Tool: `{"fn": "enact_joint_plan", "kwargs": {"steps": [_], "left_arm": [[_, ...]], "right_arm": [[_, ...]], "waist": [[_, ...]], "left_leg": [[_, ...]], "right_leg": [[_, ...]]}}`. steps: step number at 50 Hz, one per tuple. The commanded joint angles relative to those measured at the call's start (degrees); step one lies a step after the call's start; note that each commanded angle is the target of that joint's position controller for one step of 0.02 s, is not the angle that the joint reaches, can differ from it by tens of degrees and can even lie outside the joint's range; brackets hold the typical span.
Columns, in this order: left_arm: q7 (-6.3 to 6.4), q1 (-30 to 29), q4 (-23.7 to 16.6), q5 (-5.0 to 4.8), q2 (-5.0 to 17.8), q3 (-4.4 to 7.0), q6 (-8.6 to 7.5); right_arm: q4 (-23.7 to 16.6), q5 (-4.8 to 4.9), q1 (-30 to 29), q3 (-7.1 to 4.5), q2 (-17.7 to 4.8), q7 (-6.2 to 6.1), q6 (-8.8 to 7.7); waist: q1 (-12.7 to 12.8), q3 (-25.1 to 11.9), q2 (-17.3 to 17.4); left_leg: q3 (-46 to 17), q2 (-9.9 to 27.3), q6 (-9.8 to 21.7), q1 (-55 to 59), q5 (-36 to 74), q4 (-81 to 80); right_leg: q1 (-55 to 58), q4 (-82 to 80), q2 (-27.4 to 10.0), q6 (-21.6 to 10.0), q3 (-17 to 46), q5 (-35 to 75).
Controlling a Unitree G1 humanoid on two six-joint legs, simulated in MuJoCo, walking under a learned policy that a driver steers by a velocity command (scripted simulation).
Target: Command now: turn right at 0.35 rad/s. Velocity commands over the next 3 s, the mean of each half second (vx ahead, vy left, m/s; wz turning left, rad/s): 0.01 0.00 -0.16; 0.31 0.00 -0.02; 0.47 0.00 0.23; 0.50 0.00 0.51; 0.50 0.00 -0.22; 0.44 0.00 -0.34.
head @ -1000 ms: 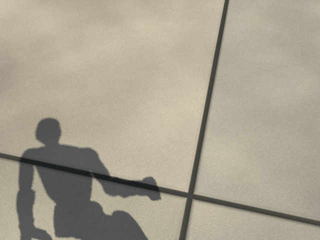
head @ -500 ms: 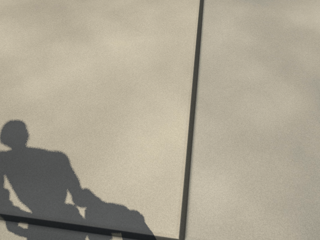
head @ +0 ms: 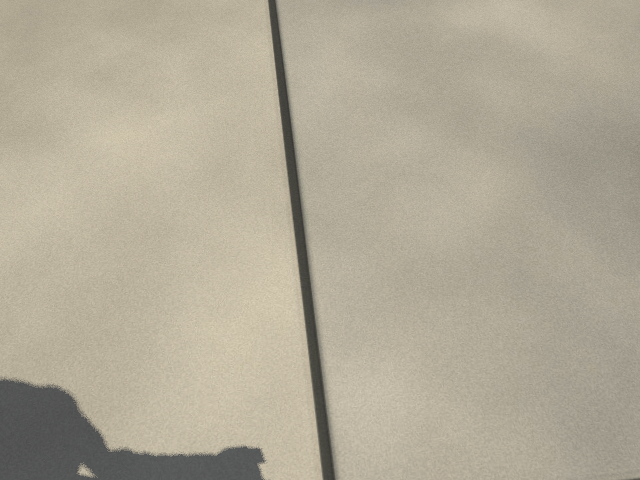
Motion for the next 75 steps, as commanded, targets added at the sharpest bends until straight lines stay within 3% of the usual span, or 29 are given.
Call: {"fn": "enact_joint_plan", "kwargs": {"steps": [1, 5, 7, 8, 12, 17, 19, 22, 23, 25, 28, 30, 33, 36, 37, 38, 39, 40, 42, 49, 55, 57, 59, 60, 61, 62, 64, 66, 75], "left_arm": [[-0.07, 0.35, -2.88, 0.46, 7.67, 1.65, -0.27], [0.44, -0.75, -2.30, -0.73, 6.50, 0.90, 0.33], [0.82, -0.69, -3.69, -1.66, 2.97, -0.12, -0.35], [0.85, -1.28, -2.74, 0.01, 5.78, 0.56, -0.43], [0.25, 2.73, 0.76, -0.20, 4.42, 0.39, -0.01], [1.25, -1.62, 1.80, -1.57, 1.89, -1.45, 0.18], [1.73, 0.22, 3.44, -1.84, 2.04, -1.71, -0.06], [2.37, 0.62, 5.14, -0.19, 7.40, -1.12, -1.29], [1.96, -1.46, 6.16, -1.22, 5.34, -1.64, -1.40], [1.66, -0.33, 7.50, -0.99, 3.25, -2.36, -1.86], [1.85, 2.51, 9.55, -0.40, 6.65, -1.26, -1.32], [1.64, 5.11, 10.17, -0.50, 8.49, -0.59, -1.49], [1.14, 2.79, 9.55, -0.37, 7.98, -0.30, -2.64], [0.59, -2.30, 8.32, -1.08, 6.92, -0.18, -3.51], [0.53, -4.35, 7.16, -0.73, 4.69, -0.74, -4.02], [0.08, -5.60, 5.10, -1.19, 0.23, -1.93, -4.58], [0.01, -6.72, 4.42, 0.29, 4.28, -1.07, -4.81], [-0.46, -5.71, 5.08, 0.43, 4.76, -0.86, -5.09], [-1.59, -2.98, 6.66, 0.13, 3.15, -1.18, -5.69], [-2.41, -12.76, 3.13, 0.65, 0.74, -2.23, -4.68], [-2.15, -18.51, -0.39, -0.10, 0.99, -2.73, -4.65], [-1.47, -13.98, 0.51, -0.02, 2.28, -2.00, -5.04], [-0.33, 2.05, 5.45, 0.21, 4.63, -0.48, -6.06], [0.48, 11.48, 7.13, 1.69, 8.89, 0.79, -6.65], [0.36, 13.44, 7.00, 2.70, 13.74, 1.71, -6.51], [-0.12, 9.56, 6.45, 0.34, 10.82, 1.44, -5.85], [-0.38, -0.50, 4.99, -0.21, 3.68, -0.46, -6.65], [0.12, -0.47, 6.24, -0.23, 1.03, -1.26, -7.65], [0.87, 8.82, 9.25, -0.41, 1.22, -1.52, -9.38]], "right_arm": [[-3.08, 0.45, 2.29, -0.73, -4.05, -0.33, -1.09], [-1.61, 0.35, 8.71, -0.45, -3.72, -0.78, -2.31], [-4.07, -1.19, 3.29, -1.63, -11.80, -0.67, -2.93], [-3.83, -1.43, 2.35, -1.12, -9.14, -0.33, -3.26], [-3.35, -0.18, -0.84, 0.18, -5.55, -0.29, -4.07], [0.42, -0.27, 5.54, 0.04, -6.55, -0.02, -3.51], [1.52, 0.00, 5.19, -0.33, -7.39, 0.06, -3.02], [1.54, 0.29, 6.71, -0.29, -5.92, 0.72, -3.64], [3.01, 0.64, 6.38, 0.31, -3.80, 0.66, -3.42], [4.35, 0.10, 3.44, -0.11, -5.28, 0.47, -2.90], [4.50, -0.62, 2.44, -0.47, -5.07, 1.48, -2.18], [3.59, -0.84, 0.41, -0.05, -3.24, 2.03, -2.77], [3.24, -0.80, 1.00, -0.26, -3.69, 2.61, -4.53], [7.66, -0.19, 11.99, -0.72, -3.20, 2.69, -5.86], [9.62, -0.51, 18.20, -1.45, -5.68, 2.08, -6.26], [10.95, -0.69, 24.33, -2.81, -11.28, 1.85, -6.61], [11.64, -0.78, 23.97, -2.83, -11.13, 2.11, -6.21], [9.96, -0.77, 18.26, -2.06, -8.47, 2.22, -6.26], [8.42, -0.40, 13.08, -1.32, -6.27, 2.17, -7.07], [12.86, -0.02, 20.44, 0.04, -3.84, 1.73, -8.23], [14.17, -0.13, 20.51, -0.01, -5.31, 1.55, -8.37], [14.20, -0.04, 18.74, -0.11, -5.89, 1.41, -8.30], [13.94, 0.14, 16.87, -0.27, -6.73, 1.54, -7.86], [12.50, 0.52, 17.31, 0.36, -4.62, 1.82, -7.78], [11.57, 2.21, 24.86, 1.79, 3.30, 2.06, -7.39], [12.44, 0.84, 21.79, -0.09, -3.91, 1.71, -6.92], [10.49, 0.56, 14.36, -0.43, -3.10, 2.23, -7.06], [10.81, -0.66, 14.55, -0.61, -1.51, 2.97, -5.86], [4.43, -0.57, -0.83, -0.52, 0.43, 5.04, -3.70]], "waist": [[0.10, -6.28, -8.01], [-2.94, -5.03, -5.61], [-0.71, -1.42, 12.34], [-1.21, -1.04, 8.78], [1.15, -2.25, 8.02], [-3.31, -4.89, 9.42], [-1.94, -4.75, 8.68], [-4.44, -5.93, -0.28], [-4.09, -4.28, -4.60], [-1.92, -3.60, -3.52], [-1.19, 2.86, -7.32], [0.28, 7.74, -10.80], [-1.20, 7.75, -9.31], [-7.05, 5.04, -5.80], [-9.46, 4.26, 0.52], [-10.89, 1.93, 14.77], [-9.33, 5.27, 11.14], [-5.61, 7.52, 4.45], [-2.46, 5.78, 2.94], [-4.51, 4.62, 4.35], [-4.55, 5.58, 5.74], [-1.85, 3.39, 5.22], [5.05, -5.17, 3.07], [7.71, -11.74, -1.56], [3.12, -19.26, -14.24], [3.38, -16.28, -6.38], [-0.40, -2.52, -2.78], [-2.98, -0.17, -3.87], [-2.17, 3.31, -2.99]], "left_leg": [[2.34, -1.83, 1.26, 3.86, -1.42, -4.73], [2.48, -2.10, 4.89, 16.67, 6.78, -27.81], [-22.87, 18.85, 12.32, 14.14, 6.83, -39.46], [-21.26, 20.31, 15.88, 8.21, 14.59, -37.31], [-6.74, 10.31, 12.77, 14.29, 33.79, -31.56], [-5.98, 9.93, 12.79, 23.67, 46.10, -25.67], [-6.09, 9.16, 10.89, 23.04, 46.11, -24.09], [-4.11, 5.24, 6.08, 13.63, 27.84, -25.15], [-1.95, 2.85, 5.26, 15.97, 19.75, -29.08], [-1.17, 2.10, 5.45, 18.69, 14.71, -27.86], [1.74, -1.81, 6.83, 10.15, -6.93, -20.75], [5.55, -3.46, 6.52, 2.82, -5.28, -13.10], [4.90, -0.57, 7.27, 2.42, -1.59, -9.93], [7.05, -3.33, 8.09, 23.68, 4.07, -23.09], [-1.54, 1.77, 9.03, 31.80, -1.02, -28.75], [-25.63, 14.92, 13.58, 36.94, -18.78, -40.35], [-34.35, 21.16, 16.84, 31.95, -21.46, -43.26], [-30.10, 19.62, 16.75, 27.90, -19.58, -42.45], [-20.14, 14.78, 14.16, 26.02, -8.42, -43.32], [-4.53, 10.12, 13.75, 27.73, 24.77, -41.48], [-0.85, 11.43, 12.80, 25.81, 36.14, -40.13], [0.02, 11.91, 11.50, 27.14, 50.47, -33.62], [1.94, 8.85, 9.66, 24.02, 56.77, -14.53], [3.25, 5.86, 8.86, 12.82, 38.62, 1.69], [5.54, -3.48, 6.89, -5.57, -6.06, 21.90], [-0.52, -2.03, 8.05, -8.61, -4.26, 27.32], [-0.09, 3.16, 8.55, -8.00, 5.74, 23.74], [-0.04, 4.99, 8.05, -3.50, 7.91, 20.39], [4.20, 5.40, 5.88, -14.79, 21.38, 7.60]], "right_leg": [[5.23, -8.70, -15.17, -7.69, 17.29, -5.97], [0.45, -4.20, -12.68, -2.68, 17.37, -5.78], [-8.97, 9.67, 1.90, 2.80, 2.10, -19.34], [-3.38, 19.95, -0.70, 3.40, 2.30, -23.34], [-2.04, 26.29, -1.47, 5.40, 1.35, -18.09], [2.94, 8.17, -3.91, 6.73, -4.03, -18.83], [8.45, -3.83, -4.52, 5.90, -4.71, -8.41], [20.69, -3.42, -13.89, 3.41, 4.33, 15.09], [15.48, -2.65, -13.68, 1.74, 3.76, 12.57], [12.74, -5.48, -11.87, 2.06, 3.36, 0.61], [7.48, -9.48, -12.16, -2.17, 8.58, -33.10], [7.01, -15.78, -18.71, -6.31, 18.49, -43.16], [6.84, -17.41, -21.71, -8.32, 20.52, -35.99], [-3.67, -9.58, -14.87, -4.60, 10.09, -28.44], [-10.82, 0.29, -10.97, -2.56, 5.06, -25.38], [-19.67, 18.27, -3.16, 0.14, -4.86, -23.12], [-23.30, 28.35, -4.27, -0.42, -3.67, -25.01], [-23.05, 32.90, -7.48, -1.10, -1.43, -19.96], [-20.21, 33.17, -10.32, -0.59, -2.61, -12.15], [-22.23, 24.67, -10.63, 3.98, -8.93, -2.98], [-11.70, 10.45, -8.50, 1.34, -11.38, 1.16], [-4.57, 8.53, -6.59, -0.62, -11.41, -1.19], [13.96, 3.43, -4.38, -2.62, -11.55, -1.34], [28.16, 1.28, -15.70, -4.70, 0.59, -10.94], [40.53, -5.77, -33.17, -10.44, 28.67, -20.59], [33.04, -11.61, -31.73, -10.35, 34.02, -28.37], [16.72, -14.91, -26.88, -6.71, 15.78, -19.64], [9.96, -16.29, -22.49, -3.42, 4.70, -8.58], [13.81, -17.92, -19.96, -2.01, -12.04, 9.50]]}}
